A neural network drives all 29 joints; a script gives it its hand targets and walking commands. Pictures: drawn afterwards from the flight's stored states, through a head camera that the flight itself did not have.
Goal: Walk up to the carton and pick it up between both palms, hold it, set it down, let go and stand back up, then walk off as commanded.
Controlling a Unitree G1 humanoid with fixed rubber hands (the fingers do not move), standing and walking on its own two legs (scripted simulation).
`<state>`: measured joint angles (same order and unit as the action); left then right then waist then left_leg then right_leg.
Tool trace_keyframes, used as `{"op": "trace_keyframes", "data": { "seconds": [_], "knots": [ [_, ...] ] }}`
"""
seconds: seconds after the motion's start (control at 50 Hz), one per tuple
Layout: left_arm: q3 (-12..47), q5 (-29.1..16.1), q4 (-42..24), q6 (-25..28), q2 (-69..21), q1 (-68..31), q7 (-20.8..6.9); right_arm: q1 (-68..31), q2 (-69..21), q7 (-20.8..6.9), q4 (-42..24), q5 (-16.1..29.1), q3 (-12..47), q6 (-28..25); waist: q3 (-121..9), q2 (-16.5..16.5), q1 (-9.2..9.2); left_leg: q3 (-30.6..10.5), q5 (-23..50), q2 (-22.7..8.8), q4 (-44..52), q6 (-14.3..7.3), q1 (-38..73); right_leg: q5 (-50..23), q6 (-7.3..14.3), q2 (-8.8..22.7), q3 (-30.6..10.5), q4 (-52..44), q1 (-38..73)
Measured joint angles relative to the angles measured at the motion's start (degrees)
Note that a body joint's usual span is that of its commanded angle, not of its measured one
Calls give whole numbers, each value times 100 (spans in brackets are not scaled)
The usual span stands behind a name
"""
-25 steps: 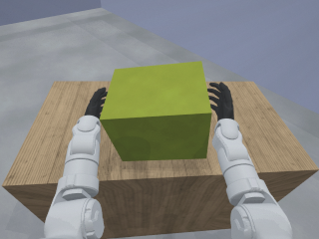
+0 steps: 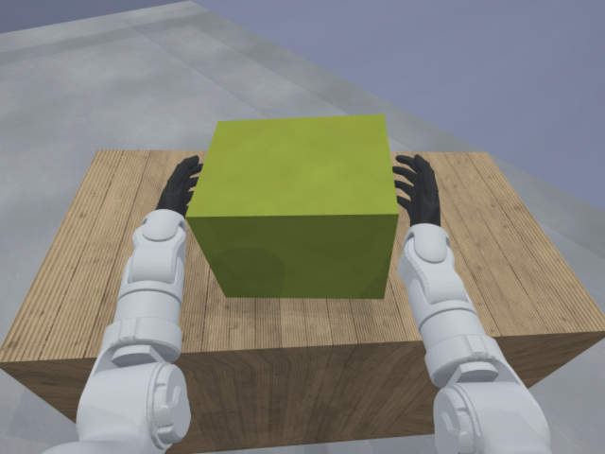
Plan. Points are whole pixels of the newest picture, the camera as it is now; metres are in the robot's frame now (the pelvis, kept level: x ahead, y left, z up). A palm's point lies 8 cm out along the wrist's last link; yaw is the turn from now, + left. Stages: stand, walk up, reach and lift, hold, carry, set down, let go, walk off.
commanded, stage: set down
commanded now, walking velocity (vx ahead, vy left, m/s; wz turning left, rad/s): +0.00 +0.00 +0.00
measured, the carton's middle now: (301, 210) +0.44 +0.00 +0.09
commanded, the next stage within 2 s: none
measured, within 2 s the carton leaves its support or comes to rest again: rests again in 1.50 s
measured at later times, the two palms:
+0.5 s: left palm (177, 213) +0.42 +0.17 +0.10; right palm (416, 231) +0.38 -0.16 +0.11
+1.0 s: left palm (180, 212) +0.44 +0.18 +0.08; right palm (403, 238) +0.39 -0.15 +0.08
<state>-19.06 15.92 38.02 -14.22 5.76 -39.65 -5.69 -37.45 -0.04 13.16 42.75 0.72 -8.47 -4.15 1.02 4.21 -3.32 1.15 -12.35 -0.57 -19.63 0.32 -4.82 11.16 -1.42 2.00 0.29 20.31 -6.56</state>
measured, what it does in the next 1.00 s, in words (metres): stands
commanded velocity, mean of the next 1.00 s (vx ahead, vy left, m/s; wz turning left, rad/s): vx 0.00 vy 0.00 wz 0.00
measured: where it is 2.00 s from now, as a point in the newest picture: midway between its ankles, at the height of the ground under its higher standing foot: outside the picture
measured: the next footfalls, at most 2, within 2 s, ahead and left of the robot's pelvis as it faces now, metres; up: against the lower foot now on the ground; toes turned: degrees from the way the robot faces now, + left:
none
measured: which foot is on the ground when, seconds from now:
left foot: down 0.00-1.00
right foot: down 0.00-1.00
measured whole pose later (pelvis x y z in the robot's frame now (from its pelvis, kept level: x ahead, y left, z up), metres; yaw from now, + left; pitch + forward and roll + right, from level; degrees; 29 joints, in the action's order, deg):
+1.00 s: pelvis +0.02 +0.00 +0.00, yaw +0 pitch -1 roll +0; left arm -19.1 15.2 58.4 -2.1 10.3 -46.3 -7.8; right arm -37.5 -4.0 14.9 55.1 -6.8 -16.5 -11.5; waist 2.2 5.8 -3.3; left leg 1.2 -14.3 -0.6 -19.8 0.3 -4.9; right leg 12.7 -1.5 2.0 0.3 20.2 -6.6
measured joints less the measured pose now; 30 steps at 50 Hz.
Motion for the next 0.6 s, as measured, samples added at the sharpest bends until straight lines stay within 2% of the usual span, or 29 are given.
{"op": "trace_keyframes", "data": {
  "seconds": [0.14, 0.32, 0.6],
  "knots": [
    [-1, 0, 197, 102, 129, -6, -89, -1, -102, 69, 154, -14, 0, -36, 53, 66, 0, 0, -1, 0, 0, 0, 1, 0, -1, 0, 0, -1, 1],
    [0, -1, 855, 360, 222, -241, -97, 0, -186, 112, 592, -264, -231, -202, 22, 148, 0, 0, -13, 1, 0, 0, 1, 12, -1, 1, 0, -1, 1],
    [0, -28, 1654, 772, 343, -619, -143, 0, -270, 113, 801, -512, -572, -267, 42, 158, 0, 0, -57, 1, 0, 0, 0, 55, -2, 1, 0, -1, 1]
  ]
}}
